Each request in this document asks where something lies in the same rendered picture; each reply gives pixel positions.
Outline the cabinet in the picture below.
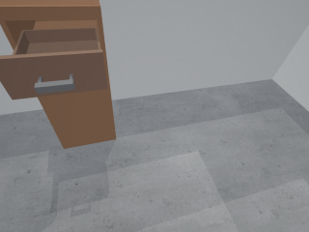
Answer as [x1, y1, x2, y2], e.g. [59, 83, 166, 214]
[0, 0, 117, 149]

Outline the handle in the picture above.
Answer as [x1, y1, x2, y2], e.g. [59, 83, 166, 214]
[34, 73, 75, 94]

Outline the drawer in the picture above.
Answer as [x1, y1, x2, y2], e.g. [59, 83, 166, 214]
[0, 27, 108, 100]

